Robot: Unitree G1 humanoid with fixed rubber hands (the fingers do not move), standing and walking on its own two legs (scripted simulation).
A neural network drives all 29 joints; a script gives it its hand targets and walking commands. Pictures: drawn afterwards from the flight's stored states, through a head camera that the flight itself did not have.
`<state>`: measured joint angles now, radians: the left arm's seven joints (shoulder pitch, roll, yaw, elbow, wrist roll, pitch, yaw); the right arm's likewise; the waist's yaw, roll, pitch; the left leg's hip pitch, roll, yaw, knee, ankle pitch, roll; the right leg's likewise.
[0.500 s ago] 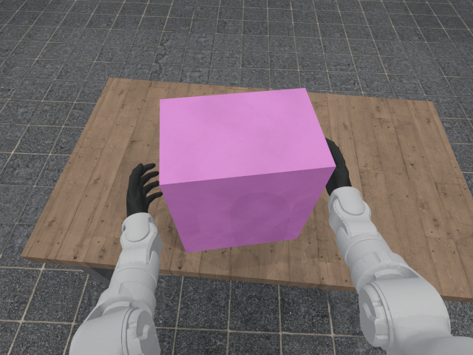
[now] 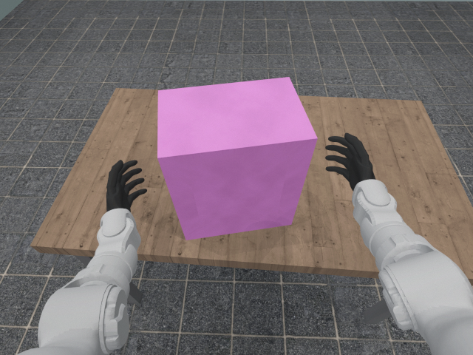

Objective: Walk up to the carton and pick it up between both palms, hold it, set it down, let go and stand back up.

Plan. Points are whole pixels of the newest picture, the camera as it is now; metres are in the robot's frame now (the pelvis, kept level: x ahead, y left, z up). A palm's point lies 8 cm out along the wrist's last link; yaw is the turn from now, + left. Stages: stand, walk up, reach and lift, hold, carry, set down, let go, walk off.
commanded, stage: set down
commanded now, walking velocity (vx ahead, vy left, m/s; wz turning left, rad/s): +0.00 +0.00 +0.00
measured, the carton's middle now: (233, 165) +0.47 +0.05 +0.01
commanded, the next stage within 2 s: none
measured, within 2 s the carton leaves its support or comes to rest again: neither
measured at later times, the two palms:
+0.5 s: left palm (110, 217) +0.33 +0.25 +0.03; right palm (362, 196) +0.39 -0.19 +0.04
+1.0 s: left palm (97, 252) +0.27 +0.26 +0.02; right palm (375, 236) +0.32 -0.21 +0.02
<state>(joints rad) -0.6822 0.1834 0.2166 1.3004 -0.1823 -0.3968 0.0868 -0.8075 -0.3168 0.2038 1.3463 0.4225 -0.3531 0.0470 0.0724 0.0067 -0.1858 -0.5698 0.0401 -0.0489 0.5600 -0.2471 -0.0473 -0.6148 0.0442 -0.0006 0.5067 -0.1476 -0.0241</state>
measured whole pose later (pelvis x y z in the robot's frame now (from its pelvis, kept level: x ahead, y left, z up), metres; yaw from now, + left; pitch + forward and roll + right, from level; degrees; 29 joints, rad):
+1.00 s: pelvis +0.02 +0.00 +0.01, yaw +0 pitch +3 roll -1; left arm -0.10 0.17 0.10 0.61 -0.15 -0.17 0.10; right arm -0.28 -0.35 0.19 1.01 0.41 -0.37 0.12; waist 0.07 0.00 -0.10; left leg -0.28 0.04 -0.05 0.50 -0.27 -0.05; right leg -0.32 0.05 0.00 0.45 -0.18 -0.04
